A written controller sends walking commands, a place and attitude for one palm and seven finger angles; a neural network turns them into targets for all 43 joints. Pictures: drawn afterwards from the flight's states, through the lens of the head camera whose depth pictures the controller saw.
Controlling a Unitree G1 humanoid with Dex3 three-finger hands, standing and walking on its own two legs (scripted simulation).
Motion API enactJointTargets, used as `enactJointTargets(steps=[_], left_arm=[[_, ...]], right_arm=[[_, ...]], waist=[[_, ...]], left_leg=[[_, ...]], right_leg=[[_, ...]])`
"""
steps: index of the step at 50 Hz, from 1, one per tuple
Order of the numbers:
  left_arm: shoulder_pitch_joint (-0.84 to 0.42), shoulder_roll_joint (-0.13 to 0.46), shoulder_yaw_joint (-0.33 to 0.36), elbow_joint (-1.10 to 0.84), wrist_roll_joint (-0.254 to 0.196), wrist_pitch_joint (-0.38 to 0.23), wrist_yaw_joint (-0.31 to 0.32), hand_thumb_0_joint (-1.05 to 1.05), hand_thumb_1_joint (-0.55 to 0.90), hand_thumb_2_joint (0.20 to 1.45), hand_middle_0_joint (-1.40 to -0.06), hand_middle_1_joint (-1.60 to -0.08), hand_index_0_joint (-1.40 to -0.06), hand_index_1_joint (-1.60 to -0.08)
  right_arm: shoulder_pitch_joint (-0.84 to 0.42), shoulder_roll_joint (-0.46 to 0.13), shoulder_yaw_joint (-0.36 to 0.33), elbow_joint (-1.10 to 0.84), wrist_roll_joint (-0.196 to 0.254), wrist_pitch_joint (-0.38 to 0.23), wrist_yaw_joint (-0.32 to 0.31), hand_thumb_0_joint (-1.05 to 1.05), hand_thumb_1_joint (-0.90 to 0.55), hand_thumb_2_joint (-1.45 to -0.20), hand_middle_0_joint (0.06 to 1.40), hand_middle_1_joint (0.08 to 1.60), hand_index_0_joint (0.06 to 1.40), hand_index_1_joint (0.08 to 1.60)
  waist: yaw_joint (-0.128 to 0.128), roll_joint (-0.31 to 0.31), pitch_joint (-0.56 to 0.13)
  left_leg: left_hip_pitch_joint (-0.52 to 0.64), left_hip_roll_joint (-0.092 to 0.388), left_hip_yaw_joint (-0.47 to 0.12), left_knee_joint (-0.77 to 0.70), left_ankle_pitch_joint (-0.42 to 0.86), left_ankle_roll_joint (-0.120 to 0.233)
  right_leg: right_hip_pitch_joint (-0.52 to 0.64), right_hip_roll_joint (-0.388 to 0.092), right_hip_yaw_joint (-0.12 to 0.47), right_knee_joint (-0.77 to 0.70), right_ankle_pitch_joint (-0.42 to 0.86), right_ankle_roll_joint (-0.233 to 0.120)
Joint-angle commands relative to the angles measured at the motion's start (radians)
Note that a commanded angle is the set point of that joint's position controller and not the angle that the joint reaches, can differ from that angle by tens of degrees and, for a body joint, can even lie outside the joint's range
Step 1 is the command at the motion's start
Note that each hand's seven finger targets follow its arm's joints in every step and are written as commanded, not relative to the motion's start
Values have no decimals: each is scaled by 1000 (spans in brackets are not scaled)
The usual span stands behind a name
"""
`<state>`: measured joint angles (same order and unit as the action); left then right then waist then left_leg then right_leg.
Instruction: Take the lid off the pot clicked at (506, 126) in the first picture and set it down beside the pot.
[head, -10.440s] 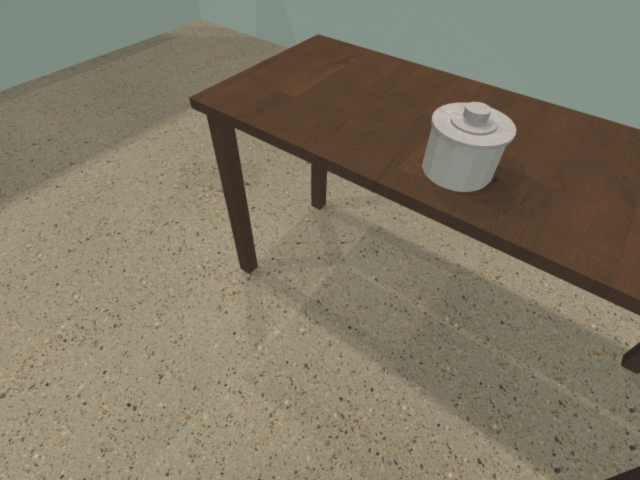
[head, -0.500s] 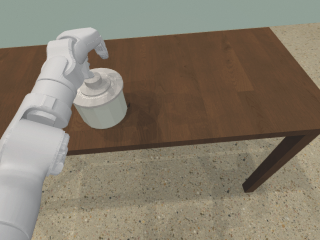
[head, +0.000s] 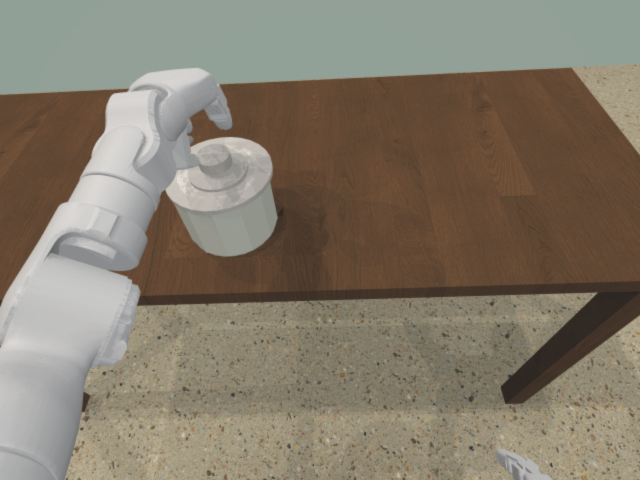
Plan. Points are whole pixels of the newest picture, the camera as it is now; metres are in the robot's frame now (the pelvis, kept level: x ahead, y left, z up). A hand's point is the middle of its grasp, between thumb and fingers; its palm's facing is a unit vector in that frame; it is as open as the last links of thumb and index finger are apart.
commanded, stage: move the open hand above the knob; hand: left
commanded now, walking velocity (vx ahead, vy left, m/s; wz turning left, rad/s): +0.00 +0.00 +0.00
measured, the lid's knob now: (214, 159) +0.52 +0.14 +0.11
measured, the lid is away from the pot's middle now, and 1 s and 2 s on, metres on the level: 0.00 0.00 0.00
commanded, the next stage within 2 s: lower the open fingers around the knob in 0.28 s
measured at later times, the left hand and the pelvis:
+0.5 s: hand (198, 140) +0.49 +0.14 +0.17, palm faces -0.36 -0.09 -0.93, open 10.2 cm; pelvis +0.00 +0.00 +0.00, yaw -1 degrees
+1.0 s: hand (201, 160) +0.49 +0.14 +0.14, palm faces -0.40 -0.04 -0.91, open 10.3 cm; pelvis +0.00 +0.00 +0.00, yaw -1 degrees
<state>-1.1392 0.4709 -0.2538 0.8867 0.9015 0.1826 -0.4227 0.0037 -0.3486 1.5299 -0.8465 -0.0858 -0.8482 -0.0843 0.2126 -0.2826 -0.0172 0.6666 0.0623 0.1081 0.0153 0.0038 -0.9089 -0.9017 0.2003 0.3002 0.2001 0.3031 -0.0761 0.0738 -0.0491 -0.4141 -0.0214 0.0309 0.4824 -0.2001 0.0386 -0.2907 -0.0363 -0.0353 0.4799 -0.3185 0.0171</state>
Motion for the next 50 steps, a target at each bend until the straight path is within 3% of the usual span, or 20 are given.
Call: enactJointTargets(steps=[1,5,10,14,16,18,19,20,22,23,25,28,29,33,35,41,44,46,48,50], left_arm=[[-566,205,66,-110,14,23,49,0,-355,1529,-835,-81,-835,-81],[-595,186,44,-106,17,28,44,0,-355,1529,-835,-81,-835,-81],[-699,173,32,-203,22,4,52,0,-355,1529,-835,-81,-835,-81],[-592,260,119,-74,23,14,60,0,-355,1529,-835,-81,-835,-81],[-588,258,109,-40,30,27,62,0,-355,1529,-835,-81,-835,-81],[-623,196,67,-109,25,16,63,0,-355,1529,-835,-81,-835,-81],[-623,216,79,-140,35,11,64,0,-355,1529,-835,-81,-835,-81],[-607,190,61,12,39,64,45,0,-355,1529,-835,-81,-835,-81],[-560,225,87,60,23,91,22,0,-355,1529,-835,-81,-835,-81],[-543,287,138,68,13,86,17,0,-355,1529,-835,-81,-835,-81],[-672,259,85,-52,28,71,6,0,-355,1529,-835,-81,-835,-81],[-655,177,30,-101,21,33,1,0,-355,1529,-835,-81,-835,-81],[-627,221,63,-61,32,30,4,0,-355,1529,-835,-81,-835,-81],[-558,194,59,2,3,20,6,0,-355,1529,-835,-81,-835,-81],[-561,209,64,34,22,25,18,0,-355,1529,-835,-81,-835,-81],[-679,216,64,-82,44,-1,60,0,-355,1529,-835,-81,-835,-81],[-566,212,85,7,33,7,56,0,-355,1529,-835,-81,-835,-81],[-551,144,37,49,21,21,49,0,-355,1529,-835,-81,-835,-81],[-571,80,-7,25,5,21,42,0,-355,1529,-835,-81,-835,-81],[-649,159,41,-71,15,1,48,0,-355,1529,-835,-81,-835,-81]], right_arm=[[39,-138,-37,-72,4,-20,-15,0,-900,-900,200,300,200,300],[30,-137,-31,-77,2,-14,-15,0,-900,-900,200,300,200,300],[47,-128,-38,-80,-4,-35,-15,0,-900,-900,200,300,200,300],[72,-143,-36,-63,-8,-27,-19,0,-900,-900,200,300,200,300],[64,-145,-29,-62,-1,-23,-24,0,-900,-900,200,300,200,300],[60,-140,-36,-72,-4,-28,-19,0,-900,-900,200,300,200,300],[61,-138,-38,-79,-8,-33,-17,0,-900,-900,200,300,200,300],[58,-143,-37,-60,-3,-30,-14,0,-900,-900,200,300,200,300],[83,-150,-34,-59,3,-30,-14,0,-900,-900,200,300,200,300],[90,-163,-36,-60,1,-30,-19,0,-900,-900,200,300,200,300],[77,-155,-35,-73,-1,-36,-21,0,-900,-900,200,300,200,300],[94,-144,-50,-78,-7,-53,-28,0,-900,-900,200,300,200,300],[104,-153,-50,-66,-6,-47,-28,0,-900,-900,200,300,200,300],[113,-160,-48,-56,-3,-39,-29,0,-900,-900,200,300,200,300],[113,-160,-45,-50,-4,-38,-28,0,-900,-900,200,300,200,300],[129,-144,-51,-50,-9,-63,-33,0,-900,-900,200,300,200,300],[132,-151,-52,-44,-9,-53,-27,0,-900,-900,200,300,200,300],[127,-153,-50,-36,-4,-45,-24,0,-900,-900,200,300,200,300],[123,-157,-55,-33,-5,-45,-24,0,-900,-900,200,300,200,300],[127,-154,-57,-40,-11,-51,-24,0,-900,-900,200,300,200,300]], waist=[[-41,-118,-365],[-44,-95,-382],[-49,-19,-477],[-33,-104,-442],[-33,-140,-393],[-34,-92,-420],[-28,-61,-454],[-35,-63,-422],[-32,-136,-375],[-25,-160,-382],[-41,-113,-434],[-54,-101,-445],[-54,-104,-418],[-50,-104,-354],[-53,-89,-329],[-54,2,-476],[-49,-63,-445],[-61,-104,-390],[-70,-86,-389],[-69,-48,-468]], left_leg=[[383,-19,-51,20,319,41],[372,-26,-44,21,300,40],[469,-19,-69,38,381,37],[385,-21,-56,24,338,40],[330,-20,-45,9,287,40],[372,-18,-48,21,343,40],[406,-18,-51,26,364,41],[388,-32,-62,25,326,40],[326,-35,-51,9,274,45],[298,-36,-44,10,271,49],[341,-42,-47,8,279,50],[413,-32,-60,34,354,57],[404,-27,-62,26,327,52],[353,-28,-51,11,274,50],[339,-29,-47,11,229,46],[452,-17,-70,34,331,44],[413,-15,-63,42,368,42],[377,-15,-54,38,336,43],[392,-12,-53,48,361,46],[445,-15,-61,56,383,47]], right_leg=[[-95,63,-24,-44,384,-42],[-85,60,-17,-44,388,-43],[-107,66,-19,-37,391,-47],[-56,65,-15,-40,409,-46],[-52,61,-16,-44,398,-45],[-68,59,-19,-38,417,-50],[-61,62,-13,-38,425,-47],[-74,66,-18,-31,408,-50],[-47,67,-18,-44,407,-42],[-6,60,-10,-49,446,-41],[-9,59,-5,-45,460,-39],[-55,66,-9,-57,458,-39],[-71,72,-11,-57,421,-39],[-88,67,-20,-59,389,-45],[-114,71,-19,-60,346,-44],[-117,75,-15,-43,370,-50],[-111,75,-19,-37,406,-46],[-136,76,-25,-38,396,-44],[-163,73,-27,-40,397,-43],[-141,77,-15,-34,414,-42]])
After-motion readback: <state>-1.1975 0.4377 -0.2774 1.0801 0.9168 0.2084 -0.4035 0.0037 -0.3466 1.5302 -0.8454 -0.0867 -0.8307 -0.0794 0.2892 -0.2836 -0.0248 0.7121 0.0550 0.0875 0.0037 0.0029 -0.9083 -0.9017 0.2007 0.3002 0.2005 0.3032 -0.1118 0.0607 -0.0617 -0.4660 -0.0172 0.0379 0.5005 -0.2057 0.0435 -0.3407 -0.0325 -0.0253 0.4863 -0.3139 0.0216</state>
